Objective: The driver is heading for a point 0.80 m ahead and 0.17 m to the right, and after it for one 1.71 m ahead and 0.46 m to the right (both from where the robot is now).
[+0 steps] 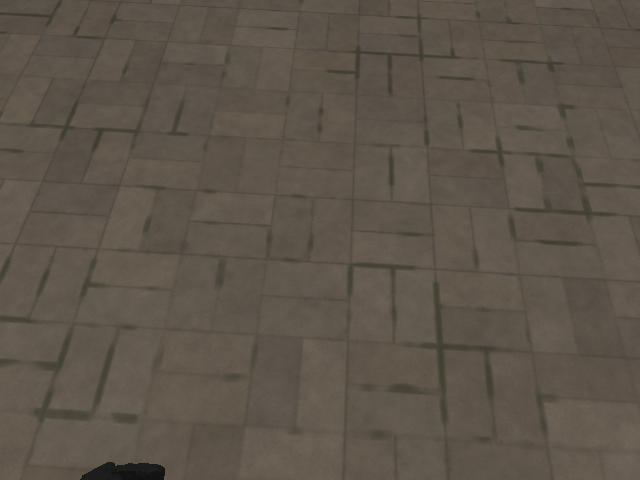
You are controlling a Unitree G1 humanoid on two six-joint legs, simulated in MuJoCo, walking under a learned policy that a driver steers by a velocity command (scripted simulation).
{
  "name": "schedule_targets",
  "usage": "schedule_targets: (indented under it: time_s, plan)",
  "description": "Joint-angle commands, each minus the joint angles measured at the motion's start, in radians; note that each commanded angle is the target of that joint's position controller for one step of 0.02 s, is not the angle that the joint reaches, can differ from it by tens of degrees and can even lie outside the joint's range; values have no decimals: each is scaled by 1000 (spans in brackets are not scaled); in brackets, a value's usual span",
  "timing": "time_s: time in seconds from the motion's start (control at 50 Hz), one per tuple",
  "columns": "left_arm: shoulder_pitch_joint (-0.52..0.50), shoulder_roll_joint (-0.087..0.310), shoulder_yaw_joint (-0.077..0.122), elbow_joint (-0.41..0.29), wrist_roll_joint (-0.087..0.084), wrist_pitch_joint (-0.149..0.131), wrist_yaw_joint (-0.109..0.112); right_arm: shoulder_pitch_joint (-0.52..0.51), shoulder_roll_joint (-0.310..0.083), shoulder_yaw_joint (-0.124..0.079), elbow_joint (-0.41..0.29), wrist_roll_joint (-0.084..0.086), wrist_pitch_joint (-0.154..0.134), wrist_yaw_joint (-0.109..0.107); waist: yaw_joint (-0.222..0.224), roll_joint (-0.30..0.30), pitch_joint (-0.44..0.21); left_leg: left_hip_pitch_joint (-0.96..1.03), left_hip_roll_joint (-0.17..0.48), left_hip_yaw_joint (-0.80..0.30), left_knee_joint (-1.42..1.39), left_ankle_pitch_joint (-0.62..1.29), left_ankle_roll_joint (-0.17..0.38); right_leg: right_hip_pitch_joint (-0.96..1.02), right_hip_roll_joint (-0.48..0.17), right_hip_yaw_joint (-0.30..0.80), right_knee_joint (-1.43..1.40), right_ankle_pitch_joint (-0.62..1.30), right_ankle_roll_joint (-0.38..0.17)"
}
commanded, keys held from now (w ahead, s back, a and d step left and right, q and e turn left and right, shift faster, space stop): w+e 1.00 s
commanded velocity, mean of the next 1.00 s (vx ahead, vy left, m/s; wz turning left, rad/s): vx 0.50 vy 0.00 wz -0.49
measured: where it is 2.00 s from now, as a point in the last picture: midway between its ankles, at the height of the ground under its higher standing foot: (455, 189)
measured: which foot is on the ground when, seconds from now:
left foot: up 0.00-0.48, down 0.50-1.00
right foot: down 0.00-0.52, up 0.54-1.00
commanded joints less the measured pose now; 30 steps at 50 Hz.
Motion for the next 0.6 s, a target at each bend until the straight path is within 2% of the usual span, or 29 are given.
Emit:
schedule_targets:
  time_s: [0.02,0.04,0.06,0.08,0.1,0.12,0.14,0.16,0.18,0.2,0.22,0.26,0.3,0.32,0.34,0.38,0.4,0.42,0.44,0.46,0.48,0.5,0.52,0.54,0.56,0.58,0.6]
  plan:
    - [263,169,59,3,28,12,12,6,-105,-2,-82,-12,-52,25,113,-4,-266,-523,25,31,187,161,29,735,-283,651,-404,-285,-231]
    - [263,149,51,17,33,-22,17,-79,-161,-34,-89,-16,-54,29,85,28,-220,-481,62,-10,159,264,61,611,-250,595,-397,-165,-197]
    - [252,115,42,23,37,-34,20,-88,-141,-33,-86,-16,-54,34,51,-53,-210,-475,74,-9,168,277,74,572,-234,552,-425,-120,-202]
    - [299,105,42,72,13,-21,31,-93,-63,-15,-68,-18,-41,28,37,-117,-134,-506,54,43,294,178,52,486,-224,529,-447,-100,-227]
    - [353,40,17,106,9,-5,33,-39,-3,6,-48,-19,-26,41,18,-157,-127,-615,36,59,496,96,50,496,-239,544,-431,-163,-238]
    - [302,55,14,99,-1,16,40,-37,36,30,-71,-18,-12,48,-36,-112,-101,-685,53,56,462,189,53,425,-211,493,-414,-190,-215]
    - [295,41,5,84,-7,27,48,-75,18,36,-90,-34,-7,61,-31,-78,-49,-733,48,67,427,221,46,360,-197,467,-448,-207,-216]
    - [215,58,10,36,-12,30,48,-141,-6,45,-137,-70,-20,62,-29,-21,-17,-650,45,120,199,313,18,214,-140,381,-489,-184,-239]
    - [202,63,13,24,-10,14,43,-235,-42,33,-147,-96,-30,49,9,-15,-34,-611,42,144,99,397,-4,221,-144,370,-531,-108,-249]
    - [245,80,16,44,6,-12,40,-290,-44,36,-161,-108,-41,40,40,-60,-49,-609,37,141,52,472,-9,245,-158,387,-542,-35,-263]
    - [283,90,20,62,1,-27,39,-306,-42,40,-161,-98,-50,33,59,-80,-71,-616,34,129,-47,513,-9,327,-163,380,-537,-12,-261]
    - [365,105,27,90,-19,-36,45,-397,-37,46,-170,-71,-57,28,118,-65,-51,-631,18,137,-240,559,-14,449,-185,382,-544,-2,-247]
    - [444,117,32,116,-27,-31,50,-473,-33,41,-183,-56,-60,34,159,-59,-3,-655,5,133,-390,576,-18,554,-217,413,-553,-36,-231]
    - [459,130,31,139,-30,-15,47,-533,-45,37,-211,-51,-61,46,174,-79,9,-603,1,121,-471,614,-13,556,-216,387,-542,-4,-202]
    - [467,127,32,140,-31,-4,50,-547,-43,34,-217,-46,-61,55,172,-87,17,-553,-8,123,-527,644,-12,560,-209,374,-536,-13,-178]
    - [465,135,39,144,-34,6,52,-531,-44,29,-211,-38,-58,61,162,-108,42,-455,-26,115,-585,610,-12,565,-208,390,-518,-28,-164]
    - [456,142,42,148,-32,10,50,-510,-51,24,-202,-32,-57,60,149,-110,59,-400,-31,108,-623,588,-12,566,-211,390,-498,-8,-157]
    - [448,146,47,147,-31,16,46,-503,-61,19,-199,-34,-57,55,141,-112,71,-358,-38,105,-650,555,-11,577,-213,403,-470,38,-149]
    - [439,156,52,145,-36,24,47,-486,-64,13,-200,-35,-57,49,125,-113,62,-312,-47,97,-686,493,-7,605,-209,417,-420,119,-136]
    - [411,165,55,140,-34,36,46,-447,-102,-2,-196,-31,-56,39,98,-113,25,-241,-68,107,-715,422,1,632,-191,429,-343,247,-118]
    - [385,172,55,126,-33,47,44,-345,-129,-17,-173,-27,-61,32,45,-111,-57,-93,-49,101,-755,438,24,638,-151,409,-206,346,-92]
    - [337,152,46,85,-17,50,37,-194,-171,-29,-138,-39,-64,24,-20,-88,-206,161,44,50,-675,421,62,539,-115,379,-12,315,-71]
    - [372,58,19,55,19,46,35,-42,-228,-41,-120,-37,-55,15,-31,100,-366,427,236,-135,-596,470,101,372,-30,281,263,-98,-53]
    - [487,-10,-8,27,-24,34,28,-41,-239,-41,-104,-44,-38,16,42,395,-433,634,459,-573,-697,352,280,12,57,160,535,-512,-1]
    - [450,114,12,46,-39,36,39,-98,-135,-25,-124,-46,-37,19,28,196,-322,482,432,-579,-760,181,245,-54,-52,185,658,-439,7]
    - [335,167,30,36,-47,40,41,-140,-83,-10,-128,-48,-39,19,12,75,-190,326,365,-396,-789,153,191,-43,-89,173,663,-347,6]
    - [285,164,37,21,-51,42,43,-182,-81,-6,-131,-51,-40,22,32,18,-99,180,304,-254,-826,244,160,-6,-123,157,617,-265,16]
Keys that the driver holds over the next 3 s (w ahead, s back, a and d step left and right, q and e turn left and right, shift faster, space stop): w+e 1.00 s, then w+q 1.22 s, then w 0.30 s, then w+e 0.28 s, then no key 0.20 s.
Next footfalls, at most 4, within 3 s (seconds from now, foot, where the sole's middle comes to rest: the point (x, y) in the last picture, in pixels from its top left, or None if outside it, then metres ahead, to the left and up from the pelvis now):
0.50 left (284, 425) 0.52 0.06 -0.73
1.04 right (446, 342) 0.69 -0.30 -0.73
1.60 left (406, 209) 1.06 -0.26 -0.73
2.08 right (492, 147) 1.27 -0.53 -0.73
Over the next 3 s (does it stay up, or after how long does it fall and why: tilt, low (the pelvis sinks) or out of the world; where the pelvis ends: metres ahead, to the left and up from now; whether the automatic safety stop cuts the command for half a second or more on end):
stays up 1.58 -0.36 0.04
